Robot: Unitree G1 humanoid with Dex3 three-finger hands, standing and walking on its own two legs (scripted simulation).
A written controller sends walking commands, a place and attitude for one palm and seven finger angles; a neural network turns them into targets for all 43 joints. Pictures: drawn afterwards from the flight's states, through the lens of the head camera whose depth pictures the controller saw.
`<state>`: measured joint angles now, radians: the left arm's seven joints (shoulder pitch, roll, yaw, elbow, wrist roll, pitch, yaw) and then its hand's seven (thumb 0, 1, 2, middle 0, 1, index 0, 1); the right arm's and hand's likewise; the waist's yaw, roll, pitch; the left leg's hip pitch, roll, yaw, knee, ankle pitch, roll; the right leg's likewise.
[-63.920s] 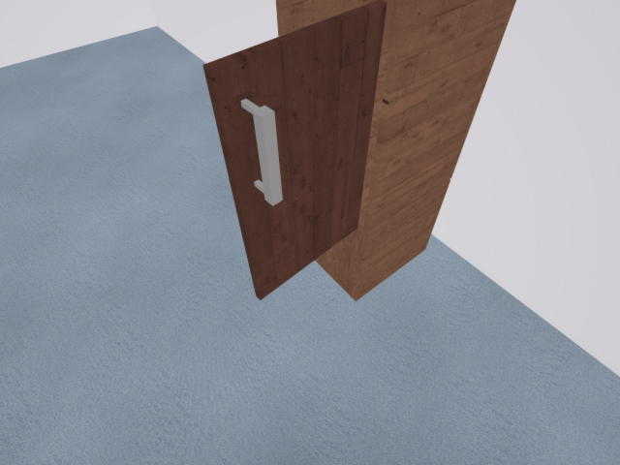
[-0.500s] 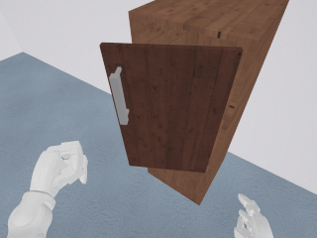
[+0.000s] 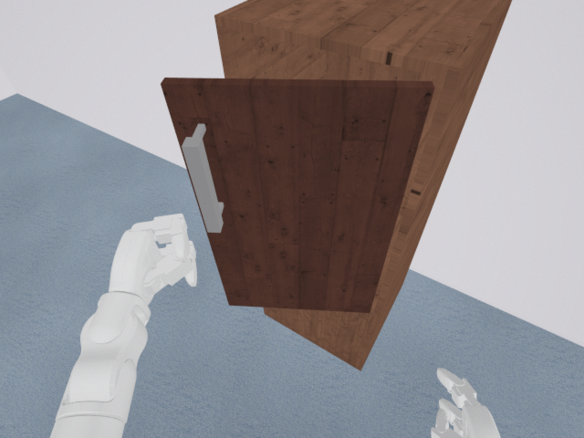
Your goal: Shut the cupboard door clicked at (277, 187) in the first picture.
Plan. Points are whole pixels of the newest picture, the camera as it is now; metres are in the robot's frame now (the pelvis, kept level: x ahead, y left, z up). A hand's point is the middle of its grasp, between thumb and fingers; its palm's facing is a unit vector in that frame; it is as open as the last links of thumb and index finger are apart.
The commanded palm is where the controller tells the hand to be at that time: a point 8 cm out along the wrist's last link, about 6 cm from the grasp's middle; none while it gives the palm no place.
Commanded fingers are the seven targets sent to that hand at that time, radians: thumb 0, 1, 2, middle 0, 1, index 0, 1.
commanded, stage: bring the fist close to the handle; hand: left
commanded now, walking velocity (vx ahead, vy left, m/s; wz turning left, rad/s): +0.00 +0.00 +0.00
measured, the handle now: (208, 181) +0.46 +0.17 +0.11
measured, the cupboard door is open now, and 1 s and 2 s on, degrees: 28 28 13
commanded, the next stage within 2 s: push the door shut along its arc in 0.84 s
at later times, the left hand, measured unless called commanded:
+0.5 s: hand (227, 217) +0.38 +0.12 +0.12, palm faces -0.01 -1.00 -0.01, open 3.1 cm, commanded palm +0.35 +0.17 +0.12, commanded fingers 0.00 0.90 0.90 -1.30 -1.50 -1.30 -1.50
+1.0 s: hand (223, 220) +0.37 +0.12 +0.12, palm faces +0.00 -1.00 -0.01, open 3.1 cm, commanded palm +0.35 +0.17 +0.12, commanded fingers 0.00 0.90 0.90 -1.30 -1.50 -1.30 -1.50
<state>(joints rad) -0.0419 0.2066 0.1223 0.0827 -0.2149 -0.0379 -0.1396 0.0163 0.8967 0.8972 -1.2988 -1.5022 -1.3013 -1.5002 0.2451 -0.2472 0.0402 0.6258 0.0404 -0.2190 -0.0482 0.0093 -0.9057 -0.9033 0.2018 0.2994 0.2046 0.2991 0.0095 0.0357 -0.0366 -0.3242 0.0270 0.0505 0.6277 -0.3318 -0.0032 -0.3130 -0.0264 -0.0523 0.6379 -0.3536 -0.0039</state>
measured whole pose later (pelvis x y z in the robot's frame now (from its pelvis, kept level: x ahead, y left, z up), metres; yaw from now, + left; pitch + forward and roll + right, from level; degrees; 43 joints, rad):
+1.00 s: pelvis -0.01 +0.00 +0.00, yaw -1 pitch +3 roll +0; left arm -0.38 0.17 0.11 0.48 -0.17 -0.15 -0.05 0.02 0.90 0.90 -1.30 -1.50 -1.30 -1.50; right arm 0.25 -0.25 0.02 0.65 0.04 -0.09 -0.03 0.01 -0.91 -0.90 0.20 0.30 0.20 0.30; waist -0.02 0.03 -0.03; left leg -0.34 0.04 0.06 0.60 -0.31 -0.01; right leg -0.34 -0.02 -0.04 0.62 -0.33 -0.01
